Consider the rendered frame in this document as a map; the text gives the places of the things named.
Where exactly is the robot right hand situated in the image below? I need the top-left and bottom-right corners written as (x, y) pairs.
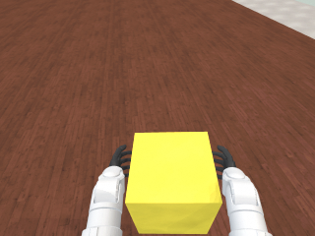
top-left (212, 145), bottom-right (236, 180)

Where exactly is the robot right forearm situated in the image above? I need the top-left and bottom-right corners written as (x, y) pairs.
top-left (221, 167), bottom-right (273, 236)

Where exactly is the robot left forearm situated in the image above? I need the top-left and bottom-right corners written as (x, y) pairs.
top-left (82, 165), bottom-right (125, 236)

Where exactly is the robot left hand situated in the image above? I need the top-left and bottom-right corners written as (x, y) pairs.
top-left (108, 145), bottom-right (132, 177)

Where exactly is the carton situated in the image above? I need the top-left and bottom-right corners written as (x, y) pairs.
top-left (125, 132), bottom-right (222, 234)

